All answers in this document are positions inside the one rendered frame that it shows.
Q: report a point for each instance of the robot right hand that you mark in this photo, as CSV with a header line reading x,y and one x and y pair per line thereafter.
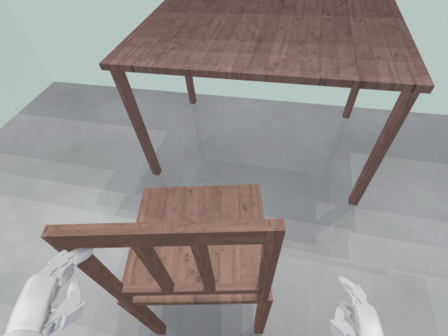
x,y
363,318

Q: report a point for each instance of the robot left hand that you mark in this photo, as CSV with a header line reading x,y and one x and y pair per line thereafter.
x,y
34,304

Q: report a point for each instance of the chair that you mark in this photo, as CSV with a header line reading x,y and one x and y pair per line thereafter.
x,y
190,245

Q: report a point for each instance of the table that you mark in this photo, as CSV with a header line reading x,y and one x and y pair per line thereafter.
x,y
357,44

